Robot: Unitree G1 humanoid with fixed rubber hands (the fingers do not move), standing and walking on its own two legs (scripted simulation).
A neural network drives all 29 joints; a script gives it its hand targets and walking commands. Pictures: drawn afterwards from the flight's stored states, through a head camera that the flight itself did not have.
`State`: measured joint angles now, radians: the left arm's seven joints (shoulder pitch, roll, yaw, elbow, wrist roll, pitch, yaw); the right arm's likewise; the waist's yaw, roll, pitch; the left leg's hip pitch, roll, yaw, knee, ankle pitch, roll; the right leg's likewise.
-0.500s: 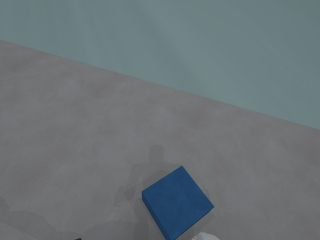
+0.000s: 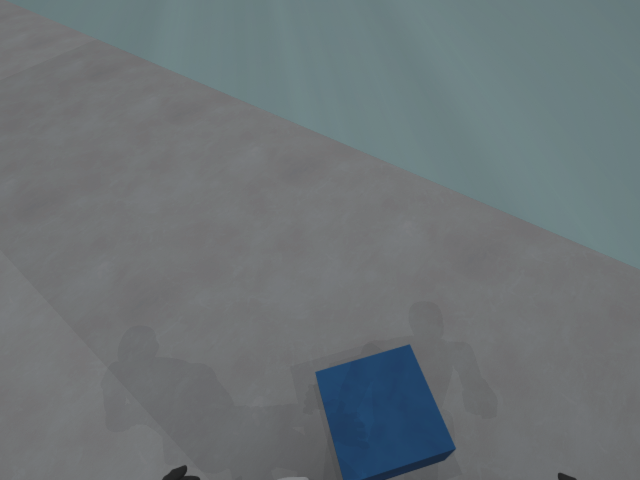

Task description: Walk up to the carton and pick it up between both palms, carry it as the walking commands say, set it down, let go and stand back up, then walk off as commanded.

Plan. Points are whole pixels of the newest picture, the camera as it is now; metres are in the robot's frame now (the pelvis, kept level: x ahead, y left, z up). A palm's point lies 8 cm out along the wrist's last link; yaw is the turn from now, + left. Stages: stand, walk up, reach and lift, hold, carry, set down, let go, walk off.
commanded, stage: walk off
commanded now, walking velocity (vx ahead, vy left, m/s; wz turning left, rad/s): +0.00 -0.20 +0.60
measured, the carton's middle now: (379, 415) +0.39 -0.07 -0.69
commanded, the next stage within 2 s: stand in 0.64 s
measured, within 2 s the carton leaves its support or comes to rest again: neither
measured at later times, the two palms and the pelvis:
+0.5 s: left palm out of the picture +0.09 +0.17 -0.11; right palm out of the picture +0.16 -0.39 -0.08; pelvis +0.01 -0.11 +0.00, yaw +17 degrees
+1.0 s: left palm out of the picture -0.05 +0.04 -0.13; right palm (589, 370) +0.30 -0.33 -0.09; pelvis +0.05 -0.20 +0.00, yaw +29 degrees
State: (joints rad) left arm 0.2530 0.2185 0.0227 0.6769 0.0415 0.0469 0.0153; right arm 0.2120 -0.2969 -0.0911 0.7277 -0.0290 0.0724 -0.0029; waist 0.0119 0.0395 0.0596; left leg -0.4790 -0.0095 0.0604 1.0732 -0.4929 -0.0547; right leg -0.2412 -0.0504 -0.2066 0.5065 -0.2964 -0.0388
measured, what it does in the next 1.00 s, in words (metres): steps to the right, turning left: left foot, then right foot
